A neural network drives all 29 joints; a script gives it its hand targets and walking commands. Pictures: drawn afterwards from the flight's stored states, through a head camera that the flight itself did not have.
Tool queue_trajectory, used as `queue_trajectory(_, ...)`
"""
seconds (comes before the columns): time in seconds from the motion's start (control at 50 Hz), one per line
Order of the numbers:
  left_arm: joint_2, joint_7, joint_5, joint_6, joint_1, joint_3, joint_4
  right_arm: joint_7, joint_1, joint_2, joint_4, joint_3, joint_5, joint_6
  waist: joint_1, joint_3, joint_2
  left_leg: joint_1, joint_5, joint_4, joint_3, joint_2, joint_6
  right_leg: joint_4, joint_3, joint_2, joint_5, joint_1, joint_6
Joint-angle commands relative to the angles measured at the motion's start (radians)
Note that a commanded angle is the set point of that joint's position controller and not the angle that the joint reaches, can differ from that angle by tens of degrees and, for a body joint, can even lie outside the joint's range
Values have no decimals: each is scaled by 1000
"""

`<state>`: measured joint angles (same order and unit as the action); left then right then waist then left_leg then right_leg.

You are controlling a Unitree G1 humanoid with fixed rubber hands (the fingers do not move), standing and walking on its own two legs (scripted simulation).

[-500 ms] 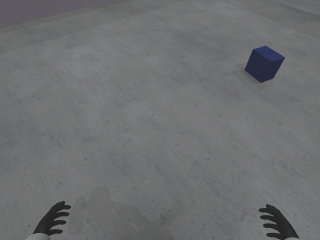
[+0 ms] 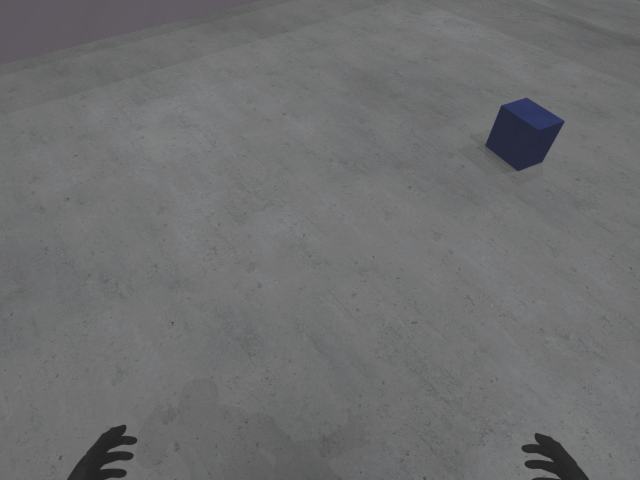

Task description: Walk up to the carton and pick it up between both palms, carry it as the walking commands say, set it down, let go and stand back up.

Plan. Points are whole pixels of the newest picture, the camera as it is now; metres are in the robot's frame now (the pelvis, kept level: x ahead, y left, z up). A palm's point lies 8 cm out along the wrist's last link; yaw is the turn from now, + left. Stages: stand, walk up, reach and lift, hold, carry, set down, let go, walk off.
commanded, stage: stand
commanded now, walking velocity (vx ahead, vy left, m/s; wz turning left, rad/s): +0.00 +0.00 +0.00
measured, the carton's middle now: (522, 134) +1.74 -0.98 -0.65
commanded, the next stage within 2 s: walk up in 0.38 s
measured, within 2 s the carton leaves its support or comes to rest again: neither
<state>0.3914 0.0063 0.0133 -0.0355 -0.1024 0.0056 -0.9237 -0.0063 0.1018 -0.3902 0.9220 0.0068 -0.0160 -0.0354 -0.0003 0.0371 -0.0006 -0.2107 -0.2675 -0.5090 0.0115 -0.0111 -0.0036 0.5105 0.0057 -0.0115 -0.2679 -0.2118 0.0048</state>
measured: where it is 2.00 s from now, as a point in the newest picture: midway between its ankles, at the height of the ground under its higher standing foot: (421, 384)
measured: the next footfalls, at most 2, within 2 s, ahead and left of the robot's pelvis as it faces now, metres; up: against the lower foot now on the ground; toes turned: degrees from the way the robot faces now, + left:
right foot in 0.92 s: +0.12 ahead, -0.27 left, +0.00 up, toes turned -19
left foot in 1.36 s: +0.48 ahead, -0.11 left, +0.00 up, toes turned -13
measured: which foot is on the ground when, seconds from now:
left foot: down 0.00-0.90, up 0.92-1.00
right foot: down 0.00-0.58, up 0.60-0.90, down 0.92-1.00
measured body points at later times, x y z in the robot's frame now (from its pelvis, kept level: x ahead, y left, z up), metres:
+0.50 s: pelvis +0.00 +0.00 +0.01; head +0.00 +0.00 +0.46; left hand +0.11 +0.32 -0.10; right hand +0.11 -0.31 -0.10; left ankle +0.00 +0.12 -0.74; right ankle +0.01 -0.12 -0.74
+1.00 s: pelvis +0.09 -0.14 -0.02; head +0.11 -0.16 +0.43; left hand +0.21 +0.12 -0.15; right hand +0.08 -0.44 -0.16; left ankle +0.02 +0.06 -0.67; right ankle +0.08 -0.26 -0.74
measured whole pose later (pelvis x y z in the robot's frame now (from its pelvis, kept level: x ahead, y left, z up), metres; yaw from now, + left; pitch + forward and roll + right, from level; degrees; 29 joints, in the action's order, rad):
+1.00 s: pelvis +0.09 -0.14 -0.02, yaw -13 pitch -1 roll +0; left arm 0.28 0.04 0.02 -0.02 -0.23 0.04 -0.96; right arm -0.02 0.23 -0.34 0.96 0.07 -0.05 -0.01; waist 0.01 0.06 0.05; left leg -0.32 -0.49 -1.12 0.02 -0.19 -0.02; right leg 0.73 0.08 -0.05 -0.35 -0.36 0.00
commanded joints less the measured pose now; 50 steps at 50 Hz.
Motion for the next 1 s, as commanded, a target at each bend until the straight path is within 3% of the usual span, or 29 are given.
queue_trajectory(0.0, 168, -4, -1, -10, 47, 34, 28, 4, -49, -166, -29, 34, 1, -10, 0, -67, 0, 32, 155, 117, -95, -97, 44, -118, -95, -98, 159, 28, -47)
queue_trajectory(0.54, 178, -8, 0, 1, 60, 24, -87, 8, -63, -176, 84, 29, 3, 1, 1, -52, 2, 77, 152, 209, -96, -113, 31, -209, -95, -113, 158, 71, -34)
queue_trajectory(0.56, 121, 26, -26, 51, 42, 63, -61, 9, 99, -129, 62, 60, -15, 32, -52, -65, -38, 169, -366, 220, -220, -208, 70, -53, -44, -40, -293, -118, -40)
queue_trajectory(0.58, 108, 75, -5, 82, 212, 68, 53, 53, 205, -266, 73, 123, -8, 49, -109, 29, 164, 344, -550, 419, -480, -480, 102, 283, -43, -3, -240, -516, 7)
queue_trajectory(0.6, 73, 93, 13, 95, 300, 71, 100, 73, 229, -273, 85, 140, -8, 49, -92, 80, 133, 262, -488, 420, -492, -545, 97, 462, -83, -92, -168, -627, 24)
queue_trajectory(0.62, 49, 99, 17, 94, 223, 68, 91, 76, 174, -222, 75, 125, -4, 42, -44, 52, 100, 195, -390, 395, -384, -498, 78, 530, -106, -104, -105, -582, 30)
queue_trajectory(0.68, 50, 114, 19, 82, 48, 77, 54, 55, 121, -154, 40, 111, -1, 15, 10, -11, 127, 140, -259, 368, -146, -406, 56, 599, -67, -100, 0, -445, 42)
queue_trajectory(0.74, 30, 124, 7, 90, 108, 66, 89, 39, 132, -138, 30, 116, -8, 4, 6, 66, 189, 71, -237, 386, -11, -381, 46, 458, -11, -107, 6, -389, 57)
queue_trajectory(0.78, 10, 110, -6, 78, 84, 51, 87, 10, 95, -124, 19, 114, -18, -6, 27, 69, 256, -23, -254, 366, 100, -324, 11, 272, 44, -87, -11, -200, 37)
queue_trajectory(0.8, 11, 99, -12, 72, 55, 48, 79, -3, 90, -128, 17, 118, -26, -4, 30, 61, 293, -54, -303, 362, 119, -314, 16, 247, 95, -67, -33, -118, 36)
queue_trajectory(0.82, 14, 91, -12, 67, 30, 44, 66, -9, 90, -138, 16, 123, -30, -2, 33, 60, 296, -58, -338, 349, 125, -328, 23, 233, 136, -57, -46, -82, 35)
queue_trajectory(0.84, 19, 85, -10, 60, 0, 44, 52, -13, 94, -141, 15, 126, -33, 3, 34, 66, 279, -50, -354, 304, 133, -338, 28, 203, 161, -51, -61, -64, 30)
queue_trajectory(0.86, 24, 77, -2, 49, -57, 48, 31, -16, 92, -139, 15, 123, -35, 10, 52, 52, 217, -44, -362, 195, 159, -326, 24, 137, 185, -39, -40, -14, 20)
queue_trajectory(0.88, 39, 67, 8, 35, -166, 59, -14, -15, 103, -121, 12, 115, -41, 15, 87, -7, 78, -44, -312, -27, 191, -277, 22, 82, 198, -4, -55, 88, 9)
queue_trajectory(0.9, 97, 52, 19, 17, -333, 87, -63, -18, 100, -72, -12, 93, -43, 17, 157, -67, -152, -169, -268, -397, 218, -205, 12, -1, 65, -72, -120, 255, -27)
queue_trajectory(0.92, 207, 30, 31, 3, -459, 120, -80, -22, 3, 22, -102, 51, -40, 6, 217, -32, -401, -511, -424, -728, 149, -69, -15, -216, -464, -319, -460, 304, -107)
queue_trajectory(0.94, 250, 20, 11, 12, -471, 114, -69, -17, -51, 21, -145, 47, -28, -3, 203, -42, -404, -625, -375, -824, 8, -85, -2, -432, -769, -442, -557, 255, -178)
queue_trajectory(0.96, 211, 13, 12, 4, -368, 103, -40, -14, -62, 6, -124, 57, -32, -11, 153, -1, -267, -637, -247, -827, -28, -145, 3, -409, -732, -437, -492, 217, -216)
queue_trajectory(0.98, 143, 9, 8, -5, -279, 90, -18, -18, -52, 5, -106, 64, -27, -20, 106, 52, -170, -597, -123, -778, -39, -177, 0, -361, -588, -373, -335, 149, -209)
